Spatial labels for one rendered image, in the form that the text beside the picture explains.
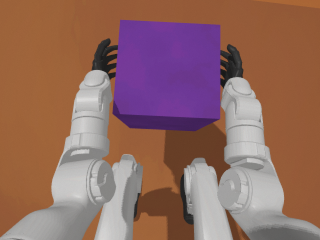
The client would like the right robot foot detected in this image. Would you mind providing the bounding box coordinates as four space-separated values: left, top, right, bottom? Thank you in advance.
180 174 194 225

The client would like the robot right shin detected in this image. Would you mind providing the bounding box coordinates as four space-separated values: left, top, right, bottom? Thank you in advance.
186 157 218 214

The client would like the carton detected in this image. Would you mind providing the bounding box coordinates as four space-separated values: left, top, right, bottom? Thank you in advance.
112 20 221 132

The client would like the right robot upper arm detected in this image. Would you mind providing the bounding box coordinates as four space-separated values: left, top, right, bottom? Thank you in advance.
217 166 320 240

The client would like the left robot forearm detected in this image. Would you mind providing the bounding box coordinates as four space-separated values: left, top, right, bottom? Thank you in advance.
51 70 113 197

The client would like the right robot forearm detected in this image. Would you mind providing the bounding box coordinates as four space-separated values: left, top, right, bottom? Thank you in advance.
220 77 280 182

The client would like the left robot upper arm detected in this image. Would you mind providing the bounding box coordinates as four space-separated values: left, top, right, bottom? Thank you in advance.
0 158 116 240

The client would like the robot right hand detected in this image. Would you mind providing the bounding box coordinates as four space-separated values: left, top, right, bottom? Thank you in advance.
220 44 244 89

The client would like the robot left hand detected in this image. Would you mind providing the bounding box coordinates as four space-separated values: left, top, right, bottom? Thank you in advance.
91 38 118 80

